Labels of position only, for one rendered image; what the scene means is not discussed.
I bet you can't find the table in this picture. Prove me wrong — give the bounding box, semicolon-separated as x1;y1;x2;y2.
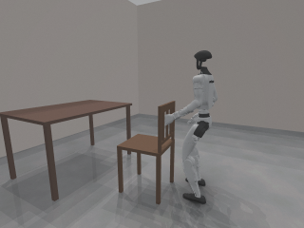
0;100;132;201

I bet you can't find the chair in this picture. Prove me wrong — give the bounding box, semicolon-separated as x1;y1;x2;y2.
117;101;176;205

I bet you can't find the robot left forearm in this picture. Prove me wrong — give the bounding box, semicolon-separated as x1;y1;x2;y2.
172;100;200;120

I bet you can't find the robot torso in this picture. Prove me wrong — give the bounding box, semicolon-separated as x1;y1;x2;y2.
193;72;214;131

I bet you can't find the right robot upper arm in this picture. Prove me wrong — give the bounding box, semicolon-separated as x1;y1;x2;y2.
213;83;218;103

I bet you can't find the robot left hand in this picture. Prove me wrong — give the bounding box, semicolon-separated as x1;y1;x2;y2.
164;114;174;126

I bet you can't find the left robot foot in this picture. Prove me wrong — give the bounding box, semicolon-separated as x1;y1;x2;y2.
182;193;206;204

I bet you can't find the left robot upper arm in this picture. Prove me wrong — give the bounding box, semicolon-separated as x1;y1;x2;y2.
192;74;204;108

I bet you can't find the robot right hand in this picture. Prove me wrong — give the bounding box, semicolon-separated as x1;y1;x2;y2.
188;113;199;127

